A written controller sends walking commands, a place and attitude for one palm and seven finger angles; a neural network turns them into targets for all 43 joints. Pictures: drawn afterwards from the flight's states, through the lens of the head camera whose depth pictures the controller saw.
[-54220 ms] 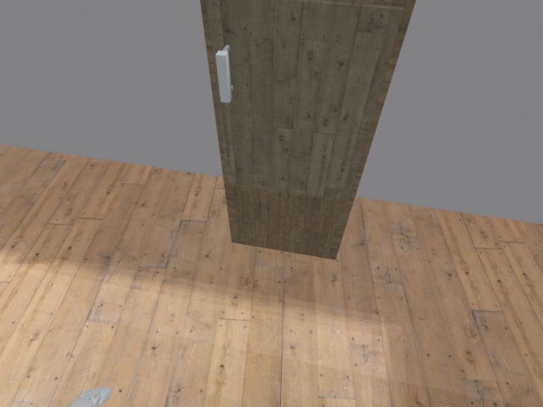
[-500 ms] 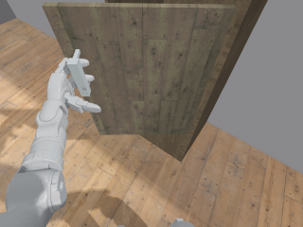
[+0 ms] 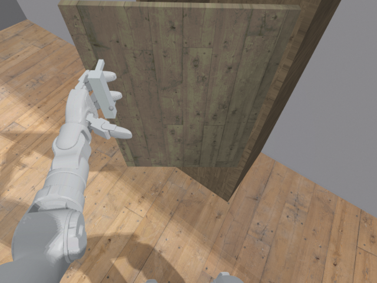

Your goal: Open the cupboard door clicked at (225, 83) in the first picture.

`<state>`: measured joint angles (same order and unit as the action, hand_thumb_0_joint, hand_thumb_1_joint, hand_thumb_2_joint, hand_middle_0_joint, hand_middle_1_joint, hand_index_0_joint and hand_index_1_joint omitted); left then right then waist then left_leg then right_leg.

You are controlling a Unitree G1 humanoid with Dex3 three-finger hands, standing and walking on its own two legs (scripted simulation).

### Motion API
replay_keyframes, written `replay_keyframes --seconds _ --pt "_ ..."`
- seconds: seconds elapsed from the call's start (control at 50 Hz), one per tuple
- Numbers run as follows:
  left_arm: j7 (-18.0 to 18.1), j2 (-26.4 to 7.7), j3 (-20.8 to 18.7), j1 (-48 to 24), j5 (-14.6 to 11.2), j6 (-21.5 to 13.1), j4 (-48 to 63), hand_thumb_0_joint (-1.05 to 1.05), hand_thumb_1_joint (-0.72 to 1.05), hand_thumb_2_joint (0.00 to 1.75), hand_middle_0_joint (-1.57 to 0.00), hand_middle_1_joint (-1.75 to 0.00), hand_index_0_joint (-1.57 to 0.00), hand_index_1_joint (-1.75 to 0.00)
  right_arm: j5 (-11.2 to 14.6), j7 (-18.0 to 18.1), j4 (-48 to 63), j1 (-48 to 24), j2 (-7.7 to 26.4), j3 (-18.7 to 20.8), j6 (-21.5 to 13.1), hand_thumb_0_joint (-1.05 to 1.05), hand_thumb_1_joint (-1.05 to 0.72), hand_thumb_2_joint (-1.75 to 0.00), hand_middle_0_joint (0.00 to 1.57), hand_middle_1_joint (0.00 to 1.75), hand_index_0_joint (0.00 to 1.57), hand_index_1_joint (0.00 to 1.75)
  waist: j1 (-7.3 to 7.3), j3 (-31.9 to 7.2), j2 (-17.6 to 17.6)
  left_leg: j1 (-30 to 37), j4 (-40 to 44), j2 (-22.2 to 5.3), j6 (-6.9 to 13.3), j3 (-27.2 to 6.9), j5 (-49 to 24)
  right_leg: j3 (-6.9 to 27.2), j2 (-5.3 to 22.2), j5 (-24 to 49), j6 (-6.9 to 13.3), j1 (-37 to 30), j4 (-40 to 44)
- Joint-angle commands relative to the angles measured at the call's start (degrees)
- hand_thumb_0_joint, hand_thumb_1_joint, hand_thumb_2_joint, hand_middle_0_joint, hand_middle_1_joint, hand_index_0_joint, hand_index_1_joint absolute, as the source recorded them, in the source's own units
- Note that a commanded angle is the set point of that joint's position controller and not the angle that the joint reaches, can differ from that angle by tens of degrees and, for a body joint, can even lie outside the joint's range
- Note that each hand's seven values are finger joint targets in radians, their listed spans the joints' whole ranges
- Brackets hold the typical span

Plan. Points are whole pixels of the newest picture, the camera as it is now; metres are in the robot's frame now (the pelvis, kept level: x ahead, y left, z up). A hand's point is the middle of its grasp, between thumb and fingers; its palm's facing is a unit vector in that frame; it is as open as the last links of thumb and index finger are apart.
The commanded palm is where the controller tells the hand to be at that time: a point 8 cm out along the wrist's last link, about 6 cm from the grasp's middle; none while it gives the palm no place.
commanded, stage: slide the fingers in behind the handle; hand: left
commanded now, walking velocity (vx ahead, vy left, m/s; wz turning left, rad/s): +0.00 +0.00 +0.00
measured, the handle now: (105, 89) +0.51 +0.18 +0.10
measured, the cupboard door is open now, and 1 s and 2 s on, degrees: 37 37 75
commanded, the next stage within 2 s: close the thumb around the handle in 0.12 s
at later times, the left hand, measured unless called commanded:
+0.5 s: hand (112, 107) +0.46 +0.16 +0.10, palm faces -0.02 -1.00 +0.00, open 11.8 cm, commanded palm +0.44 +0.21 +0.10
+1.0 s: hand (111, 108) +0.46 +0.16 +0.10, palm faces -0.02 -1.00 +0.00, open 5.9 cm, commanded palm +0.43 +0.21 +0.10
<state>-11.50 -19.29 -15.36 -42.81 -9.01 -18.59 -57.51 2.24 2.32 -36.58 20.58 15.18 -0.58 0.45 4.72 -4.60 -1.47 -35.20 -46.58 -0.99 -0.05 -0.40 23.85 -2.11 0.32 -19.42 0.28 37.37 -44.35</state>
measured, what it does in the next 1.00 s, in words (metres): stands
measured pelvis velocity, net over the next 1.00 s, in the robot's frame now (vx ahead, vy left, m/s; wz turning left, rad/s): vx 0.01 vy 0.01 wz -0.01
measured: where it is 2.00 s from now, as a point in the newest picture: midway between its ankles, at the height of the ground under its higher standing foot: outside the picture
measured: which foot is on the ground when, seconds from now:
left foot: down 0.00-1.00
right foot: down 0.00-1.00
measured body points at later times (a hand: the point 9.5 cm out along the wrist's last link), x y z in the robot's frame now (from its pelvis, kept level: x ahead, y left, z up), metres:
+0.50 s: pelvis +0.00 +0.01 +0.00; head +0.08 +0.01 +0.44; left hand +0.46 +0.21 +0.10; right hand +0.06 -0.26 -0.12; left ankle -0.01 +0.12 -0.70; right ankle +0.02 -0.12 -0.70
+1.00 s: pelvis +0.01 +0.01 +0.00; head +0.08 +0.00 +0.45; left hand +0.45 +0.22 +0.10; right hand +0.06 -0.26 -0.12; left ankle -0.01 +0.12 -0.70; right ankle +0.02 -0.12 -0.70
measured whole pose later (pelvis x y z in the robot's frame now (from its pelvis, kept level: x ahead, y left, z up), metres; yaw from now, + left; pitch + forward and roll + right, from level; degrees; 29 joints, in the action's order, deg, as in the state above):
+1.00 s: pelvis +0.01 +0.01 +0.00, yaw -1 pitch +13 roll -1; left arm -11.1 -18.4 -15.8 -40.3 -9.0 -17.4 -53.9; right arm 2.2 2.1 -35.7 20.0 15.0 -0.4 0.8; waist 4.8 -4.8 -1.5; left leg -34.8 -46.4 -1.0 0.3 0.3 24.3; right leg -1.4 0.2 -19.5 -0.1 37.1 -43.9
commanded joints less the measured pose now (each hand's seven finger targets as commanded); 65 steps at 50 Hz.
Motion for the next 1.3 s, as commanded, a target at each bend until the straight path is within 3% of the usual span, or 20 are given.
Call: replay_keyframes --seconds 0.0,0.14,0.16,0.2,0.34,0.38,0.4,0.46,0.58,0.6,0.7,0.8,0.88,0.98,1.0,1.02,1.16,1.2,1.24,1.28 --pt "-0.5 -9.1 0.0 -26.6 -0.7 -3.7 12.6 0.00 -0.50 0.30 -0.30 -1.20 -0.30 -1.20 -0.3 0.2 4.6 4.6 8.2 2.9 -1.8 0.00 -0.90 -0.90 0.20 0.30 0.20 0.30 1.74 -21.4 -0.5 9.8 5.2 1.4 1.3 -0.5 -18.0 0.3 -1.7 18.4 1.1 -11.9 3.9" --pt "-0.4 -9.4 -0.5 -25.2 -0.6 -3.5 12.5 0.00 -0.50 0.30 -0.30 -1.20 -0.30 -1.20 -0.3 0.1 4.8 4.5 8.3 3.0 -1.6 0.00 -0.90 -0.90 0.20 0.30 0.20 0.30 1.45 -21.8 0.3 9.1 5.0 1.5 1.3 0.0 -18.4 0.5 -1.7 19.6 1.0 -13.0 3.9" --pt "-0.3 -10.8 -1.5 -25.1 -0.6 -3.7 13.2 0.00 -0.50 0.30 -0.30 -1.20 -0.30 -1.20 -0.4 0.2 4.9 4.8 8.6 2.9 -1.5 0.00 -0.90 -0.90 0.20 0.30 0.20 0.30 1.01 -22.3 -0.1 9.2 5.1 1.5 1.3 -0.3 -19.4 0.2 -1.7 20.0 1.3 -13.3 3.4" --pt "-0.3 -9.6 -0.3 -25.8 -0.4 -3.5 13.5 0.00 -0.50 0.30 -0.30 -1.20 -0.30 -1.20 -0.2 0.2 5.0 4.2 8.2 2.8 -1.4 0.00 -0.90 -0.90 0.20 0.30 0.20 0.30 1.40 -21.9 -1.5 9.8 5.1 1.4 1.1 -0.3 -19.1 0.2 -1.7 19.2 1.2 -12.0 3.6" --pt "0.1 -9.2 -0.3 -26.2 -0.4 -3.1 12.0 0.00 -0.11 0.47 -0.33 -1.24 -0.33 -1.24 -0.3 0.1 4.6 4.6 8.3 2.9 -1.5 0.00 -0.90 -0.90 0.20 0.30 0.20 0.30 1.77 -20.9 0.7 9.1 5.0 1.3 1.2 -0.5 -18.3 0.1 -1.8 18.5 1.1 -11.4 3.7" --pt "0.2 -9.8 -0.5 -27.2 -0.2 -3.3 11.5 0.00 0.00 0.52 -0.34 -1.25 -0.34 -1.25 -0.3 0.2 4.5 4.5 8.5 2.8 -1.5 0.00 -0.90 -0.90 0.20 0.30 0.20 0.30 1.69 -20.6 -1.0 9.3 5.1 1.3 1.0 -0.8 -17.9 0.0 -1.7 17.3 1.2 -10.3 3.5" --pt "0.2 -8.8 0.4 -28.7 -0.2 -3.4 12.0 0.00 0.06 0.54 -0.34 -1.26 -0.34 -1.26 -0.4 0.2 4.4 4.6 8.4 2.8 -1.5 0.00 -0.90 -0.90 0.20 0.30 0.20 0.30 2.36 -20.6 0.3 9.6 5.1 1.3 1.1 -0.9 -17.7 0.0 -1.8 17.1 1.1 -10.0 3.6" --pt "0.3 -11.3 -2.2 -26.1 -0.3 -3.9 13.4 0.00 0.23 0.61 -0.35 -1.28 -0.35 -1.28 -0.6 0.2 4.9 4.8 8.7 3.0 -1.7 0.00 -0.90 -0.90 0.20 0.30 0.20 0.30 0.80 -24.9 -1.2 10.7 4.5 1.4 1.1 -0.6 -20.6 0.2 -1.8 19.6 1.3 -12.5 2.8" --pt "0.1 -8.8 0.2 -27.0 -0.4 -3.8 14.7 0.00 0.56 0.76 -0.38 -1.31 -0.38 -1.31 -0.4 -0.1 4.8 4.6 8.3 3.0 -1.6 0.00 -0.90 -0.90 0.20 0.30 0.20 0.30 1.77 -23.0 -1.4 11.1 4.5 1.1 1.0 -0.6 -21.4 0.0 -2.0 20.0 1.1 -11.2 3.2" --pt "0.3 -10.6 -1.7 -25.7 -0.5 -3.9 14.8 0.00 0.62 0.78 -0.38 -1.32 -0.38 -1.32 -0.5 -0.1 4.7 4.9 8.5 3.2 -1.5 0.00 -0.90 -0.90 0.20 0.30 0.20 0.30 1.05 -23.7 -0.6 10.8 4.4 1.1 1.1 -0.6 -21.8 0.1 -2.0 20.7 1.2 -12.2 3.1" --pt "0.1 -10.8 -2.4 -22.1 -0.8 -3.7 16.5 0.00 0.90 0.90 -0.40 -1.35 -0.40 -1.35 -0.5 -0.2 5.3 4.6 8.3 3.2 -1.4 0.00 -0.90 -0.90 0.20 0.30 0.20 0.30 0.18 -24.7 -0.4 10.7 4.7 1.2 1.1 -0.2 -23.7 0.2 -1.9 23.0 1.2 -14.5 3.0" --pt "-0.6 -11.4 -2.4 -22.3 -0.8 -3.1 15.4 0.00 0.90 0.90 -0.40 -1.35 -0.40 -1.35 -0.3 0.1 5.6 4.1 8.2 2.9 -1.1 0.00 -0.90 -0.90 0.20 0.30 0.20 0.30 0.71 -21.0 -0.1 7.7 5.3 1.4 1.4 0.5 -19.7 0.6 -1.8 21.6 1.0 -14.6 3.7" --pt "-0.5 -12.0 -2.7 -22.8 -0.8 -3.1 16.2 0.00 0.90 0.90 -0.40 -1.35 -0.40 -1.35 -0.2 0.3 5.5 3.9 8.3 3.0 -1.1 0.00 -0.90 -0.90 0.20 0.30 0.20 0.30 0.55 -22.3 -1.8 9.7 5.0 1.3 1.2 0.2 -20.9 0.5 -1.7 21.4 1.2 -13.7 3.5" --pt "-0.1 -9.0 -0.5 -21.8 -0.9 -3.4 18.8 0.00 0.90 0.90 -0.40 -1.35 -0.40 -1.35 -0.3 0.0 5.8 3.7 8.2 3.2 -1.4 0.00 -0.90 -0.90 0.20 0.30 0.20 0.30 0.38 -25.1 -3.0 13.5 4.5 0.9 0.8 -0.5 -25.4 0.0 -1.9 22.4 1.2 -12.5 3.0" --pt "0.0 -8.4 0.0 -22.6 -1.0 -3.2 18.4 0.00 0.90 0.90 -0.40 -1.35 -0.40 -1.35 -0.4 -0.1 5.5 3.8 8.1 3.1 -1.5 0.00 -0.90 -0.90 0.20 0.30 0.20 0.30 0.85 -24.0 -1.4 12.8 4.5 0.9 0.9 -0.4 -24.7 0.0 -1.9 22.6 1.1 -12.7 3.3" --pt "0.3 -12.7 -3.0 -23.3 -0.6 -3.2 17.0 0.00 0.90 0.90 -0.40 -1.35 -0.40 -1.35 -0.4 0.1 5.0 4.1 8.6 3.2 -1.3 0.00 -0.90 -0.90 0.20 0.30 0.20 0.30 0.66 -22.9 -0.1 10.5 4.5 1.0 1.1 -0.2 -22.4 0.4 -1.8 22.1 1.0 -13.4 3.4" --pt "-0.6 -10.2 -2.4 -10.8 -1.6 -3.0 24.5 0.00 0.90 0.90 -0.40 -1.35 -0.40 -1.35 -0.1 -0.3 7.9 2.2 7.9 3.1 -1.4 0.00 -0.90 -0.90 0.20 0.30 0.20 0.30 -2.36 -25.8 -1.6 12.5 5.3 1.0 1.1 0.5 -27.8 0.3 -1.7 26.1 1.4 -18.0 3.0" --pt "-0.8 -8.9 -2.0 -6.0 -2.3 -2.7 28.0 0.00 0.90 0.90 -0.40 -1.35 -0.40 -1.35 0.0 -0.6 9.0 1.0 7.5 3.1 -1.5 0.00 -0.90 -0.90 0.20 0.30 0.20 0.30 -3.23 -24.8 -1.2 12.1 6.0 1.0 1.1 0.8 -27.8 0.3 -1.7 26.7 1.4 -19.4 3.4" --pt "-0.9 -7.5 -1.8 -0.2 -3.4 -2.0 31.9 0.00 0.90 0.90 -0.40 -1.35 -0.40 -1.35 0.2 -0.7 10.1 -0.1 7.2 3.2 -1.8 0.00 -0.90 -0.90 0.20 0.30 0.20 0.30 -3.81 -23.7 1.9 10.7 6.7 1.1 1.4 1.5 -26.5 0.3 -1.7 27.8 1.2 -21.8 3.9" --pt "-1.0 -6.6 -1.3 5.8 -4.0 -1.6 37.5 0.00 0.90 0.90 -0.40 -1.35 -0.40 -1.35 0.5 -0.8 11.3 -1.7 6.9 3.1 -2.1 0.00 -0.90 -0.90 0.20 0.30 0.20 0.30 -4.76 -23.0 0.7 11.3 7.4 1.1 1.5 1.8 -27.4 0.3 -1.4 28.8 1.3 -23.2 4.0"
